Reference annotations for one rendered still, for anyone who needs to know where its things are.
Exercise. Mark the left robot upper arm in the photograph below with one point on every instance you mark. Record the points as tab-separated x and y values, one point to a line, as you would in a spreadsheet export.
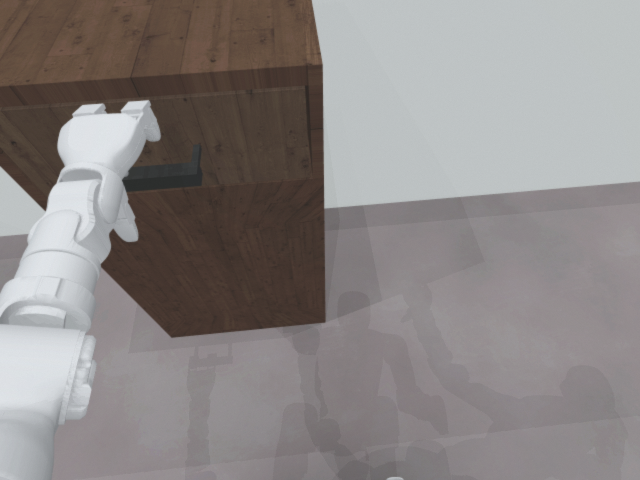
46	378

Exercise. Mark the drawer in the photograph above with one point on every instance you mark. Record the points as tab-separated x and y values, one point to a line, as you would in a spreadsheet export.
245	135

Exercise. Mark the robot left hand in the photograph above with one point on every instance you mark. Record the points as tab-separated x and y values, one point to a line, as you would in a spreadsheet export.
114	141

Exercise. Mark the handle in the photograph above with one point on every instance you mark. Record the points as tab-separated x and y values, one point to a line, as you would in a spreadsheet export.
166	176

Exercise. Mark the robot left forearm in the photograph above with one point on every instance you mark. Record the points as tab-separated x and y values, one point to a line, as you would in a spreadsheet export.
57	275

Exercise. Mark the cabinet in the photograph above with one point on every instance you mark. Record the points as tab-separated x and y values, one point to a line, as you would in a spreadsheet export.
209	259

